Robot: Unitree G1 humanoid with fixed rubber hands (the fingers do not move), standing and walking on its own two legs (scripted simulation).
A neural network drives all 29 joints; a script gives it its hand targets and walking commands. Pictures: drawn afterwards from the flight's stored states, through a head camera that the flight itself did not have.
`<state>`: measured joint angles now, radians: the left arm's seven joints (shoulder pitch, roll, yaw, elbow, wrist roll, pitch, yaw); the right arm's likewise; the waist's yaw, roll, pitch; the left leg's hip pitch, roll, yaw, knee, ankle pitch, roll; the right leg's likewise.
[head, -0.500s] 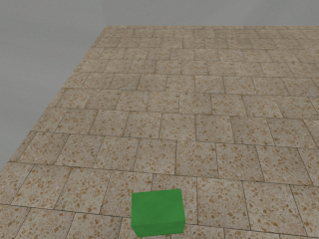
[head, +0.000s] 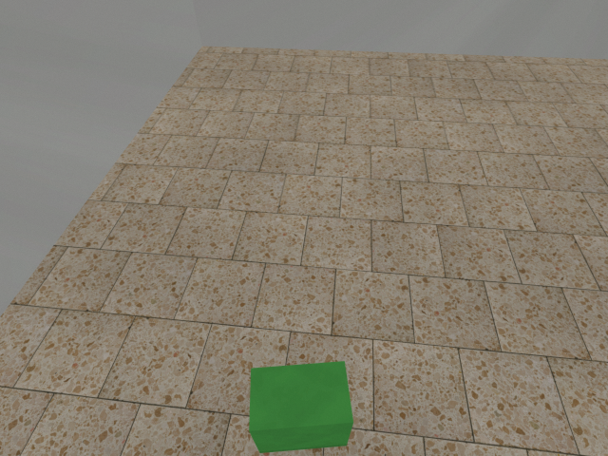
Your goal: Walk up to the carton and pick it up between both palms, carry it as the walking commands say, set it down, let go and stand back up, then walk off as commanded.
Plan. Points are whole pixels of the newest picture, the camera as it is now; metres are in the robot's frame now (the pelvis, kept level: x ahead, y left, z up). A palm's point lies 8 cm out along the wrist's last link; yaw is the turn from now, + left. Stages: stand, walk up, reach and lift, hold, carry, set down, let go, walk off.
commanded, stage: stand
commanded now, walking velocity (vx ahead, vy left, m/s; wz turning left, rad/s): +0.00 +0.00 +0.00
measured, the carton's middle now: (300, 408) +0.38 +0.04 -0.66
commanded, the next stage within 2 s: reach and lift in 0.06 s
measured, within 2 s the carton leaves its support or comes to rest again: neither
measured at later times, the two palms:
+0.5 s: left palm out of the picture +0.11 +0.23 -0.15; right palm out of the picture +0.14 -0.21 -0.15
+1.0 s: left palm (169, 422) +0.23 +0.24 -0.19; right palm (441, 397) +0.26 -0.21 -0.19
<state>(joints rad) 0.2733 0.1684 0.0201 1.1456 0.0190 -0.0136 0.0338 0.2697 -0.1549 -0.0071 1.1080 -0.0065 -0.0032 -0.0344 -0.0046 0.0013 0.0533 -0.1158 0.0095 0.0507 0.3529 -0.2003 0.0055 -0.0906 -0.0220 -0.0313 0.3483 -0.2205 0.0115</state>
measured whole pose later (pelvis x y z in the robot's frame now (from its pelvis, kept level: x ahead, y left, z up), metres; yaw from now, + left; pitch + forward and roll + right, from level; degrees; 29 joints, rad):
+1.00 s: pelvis -0.10 +0.00 -0.11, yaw +0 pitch +17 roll +0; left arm -0.53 0.26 0.17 0.67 -0.06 0.45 -0.05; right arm -0.54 -0.24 -0.15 0.67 0.02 0.45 0.01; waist 0.05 -0.01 0.10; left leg -1.04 0.04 0.03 1.12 -0.37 0.01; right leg -1.02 -0.02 -0.03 1.13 -0.40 -0.01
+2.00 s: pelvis -0.11 +0.00 -0.23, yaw -1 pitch +48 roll -1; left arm -1.11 0.37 0.33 0.95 -0.06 0.14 -0.07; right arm -1.12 -0.32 -0.29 0.92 0.05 0.16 0.01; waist 0.04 -0.02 -0.10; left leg -1.92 0.04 0.03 1.49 -0.41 0.03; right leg -1.89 -0.03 -0.02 1.50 -0.44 0.01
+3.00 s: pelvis -0.13 +0.00 -0.42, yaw -1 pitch +35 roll -1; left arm -1.35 0.45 0.08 1.10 -0.29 0.03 0.08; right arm -1.37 -0.42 -0.05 1.09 0.29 0.05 -0.11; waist 0.05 -0.02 0.38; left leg -2.28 0.05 0.01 2.20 -0.53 0.04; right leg -2.24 -0.03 -0.01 2.22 -0.58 0.00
